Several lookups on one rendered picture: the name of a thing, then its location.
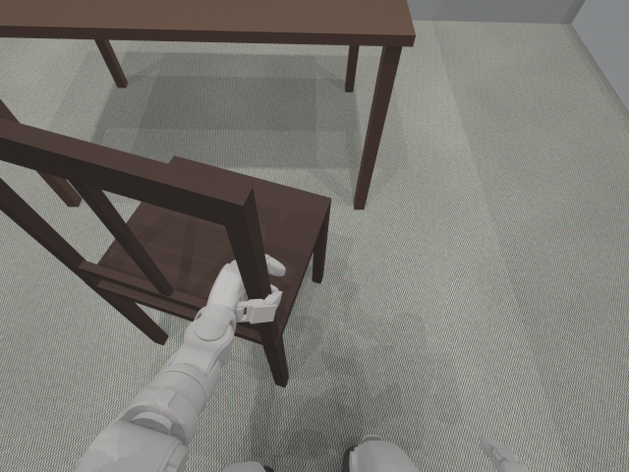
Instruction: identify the chair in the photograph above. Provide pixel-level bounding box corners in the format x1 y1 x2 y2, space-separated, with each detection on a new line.
0 118 331 387

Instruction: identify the right robot hand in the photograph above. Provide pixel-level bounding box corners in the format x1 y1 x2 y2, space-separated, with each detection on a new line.
480 437 530 472

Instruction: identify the robot left upper arm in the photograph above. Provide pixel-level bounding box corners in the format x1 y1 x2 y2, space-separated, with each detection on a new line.
80 420 189 472

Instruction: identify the table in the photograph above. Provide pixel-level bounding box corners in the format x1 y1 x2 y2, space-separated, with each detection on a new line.
0 0 416 209

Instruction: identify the left robot hand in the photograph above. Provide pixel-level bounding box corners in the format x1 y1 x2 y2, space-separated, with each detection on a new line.
206 254 286 324

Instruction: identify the right robot shin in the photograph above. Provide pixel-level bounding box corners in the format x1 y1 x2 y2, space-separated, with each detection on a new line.
357 435 381 447

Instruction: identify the robot right thigh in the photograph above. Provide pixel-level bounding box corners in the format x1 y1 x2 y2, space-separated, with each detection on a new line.
349 441 420 472

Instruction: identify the left robot forearm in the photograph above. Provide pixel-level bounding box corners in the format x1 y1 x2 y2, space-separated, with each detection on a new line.
74 305 236 472

